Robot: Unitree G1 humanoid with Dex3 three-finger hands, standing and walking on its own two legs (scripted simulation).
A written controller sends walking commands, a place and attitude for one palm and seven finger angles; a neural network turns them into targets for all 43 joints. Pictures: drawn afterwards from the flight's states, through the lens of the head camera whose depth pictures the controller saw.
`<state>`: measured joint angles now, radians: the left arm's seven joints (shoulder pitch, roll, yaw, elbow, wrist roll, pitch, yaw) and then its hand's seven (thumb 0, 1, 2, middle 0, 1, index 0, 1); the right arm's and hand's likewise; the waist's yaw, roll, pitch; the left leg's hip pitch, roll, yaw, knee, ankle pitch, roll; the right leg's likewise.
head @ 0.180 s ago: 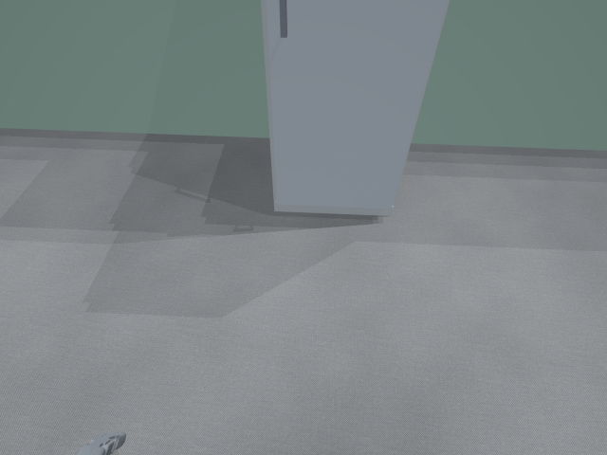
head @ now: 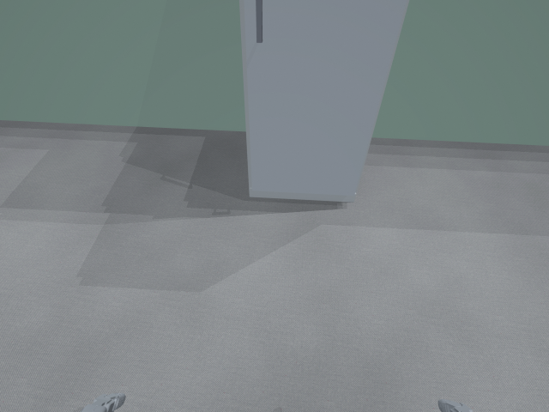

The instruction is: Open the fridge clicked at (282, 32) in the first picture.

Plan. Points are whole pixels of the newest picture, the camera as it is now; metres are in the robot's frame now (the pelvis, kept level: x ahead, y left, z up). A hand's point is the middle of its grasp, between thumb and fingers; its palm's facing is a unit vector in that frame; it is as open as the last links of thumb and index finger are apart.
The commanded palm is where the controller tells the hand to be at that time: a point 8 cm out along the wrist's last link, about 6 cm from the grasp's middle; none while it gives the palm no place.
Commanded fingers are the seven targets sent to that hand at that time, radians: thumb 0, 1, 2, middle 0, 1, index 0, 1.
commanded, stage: stand and wait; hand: left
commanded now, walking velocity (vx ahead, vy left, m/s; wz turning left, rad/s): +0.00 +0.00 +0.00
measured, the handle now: out of the picture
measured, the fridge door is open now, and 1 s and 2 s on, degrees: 0 0 0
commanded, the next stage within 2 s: look at it before walking up in 0.74 s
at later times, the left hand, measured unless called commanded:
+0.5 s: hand out of the picture +0.04 +0.24 -0.15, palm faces -0.03 -0.94 -0.34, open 7.3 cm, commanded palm none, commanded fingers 0.00 0.90 0.90 -0.20 -0.30 -0.20 -0.30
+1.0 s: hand out of the picture +0.04 +0.24 -0.15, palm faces -0.04 -0.95 -0.32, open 7.3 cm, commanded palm none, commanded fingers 0.00 0.90 0.90 -0.20 -0.30 -0.20 -0.30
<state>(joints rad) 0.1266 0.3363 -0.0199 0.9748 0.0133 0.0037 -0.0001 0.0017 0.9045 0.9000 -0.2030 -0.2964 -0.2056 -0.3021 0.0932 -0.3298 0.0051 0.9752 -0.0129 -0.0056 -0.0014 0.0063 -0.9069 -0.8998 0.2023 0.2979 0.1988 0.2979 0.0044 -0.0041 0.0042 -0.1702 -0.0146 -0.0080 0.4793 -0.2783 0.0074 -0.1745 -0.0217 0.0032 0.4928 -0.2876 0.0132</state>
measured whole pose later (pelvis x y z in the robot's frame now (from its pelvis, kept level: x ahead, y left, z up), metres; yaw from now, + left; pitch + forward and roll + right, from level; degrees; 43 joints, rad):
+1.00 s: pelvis -0.03 -0.01 +0.01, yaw +0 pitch -2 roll +0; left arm 0.16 0.34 -0.01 1.09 0.02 0.00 0.00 0.00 0.90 0.90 -0.20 -0.30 -0.21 -0.30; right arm 0.15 -0.33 0.00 1.11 -0.01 -0.01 0.00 0.01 -0.91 -0.90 0.20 0.30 0.20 0.30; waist 0.00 -0.01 0.03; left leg -0.16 0.00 -0.01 0.38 -0.18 -0.01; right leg -0.16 0.00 0.00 0.39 -0.19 0.00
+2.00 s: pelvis +0.03 -0.01 +0.00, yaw -1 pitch -1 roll -1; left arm 0.28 0.25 0.00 1.10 0.02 0.01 -0.01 0.00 0.91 0.90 -0.20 -0.30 -0.20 -0.30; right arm 0.25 -0.26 0.01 1.12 -0.02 0.01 0.00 0.00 -0.91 -0.90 0.20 0.30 0.20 0.30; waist 0.01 0.01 -0.04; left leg -0.17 0.03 0.00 0.53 -0.37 0.00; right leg -0.15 0.02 0.01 0.48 -0.32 -0.01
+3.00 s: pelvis +0.42 -0.01 -0.02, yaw +3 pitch -1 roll -2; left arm 0.41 0.15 0.03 1.13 0.02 -0.04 0.01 0.00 0.91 0.90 -0.20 -0.30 -0.20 -0.30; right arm 0.14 -0.13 -0.04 0.99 -0.02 -0.06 0.01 0.00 -0.91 -0.90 0.20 0.30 0.19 0.30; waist 0.04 -0.04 0.07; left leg -0.39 0.05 0.15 0.66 -0.25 0.08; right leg -0.20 -0.07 -0.16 0.92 -0.51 0.00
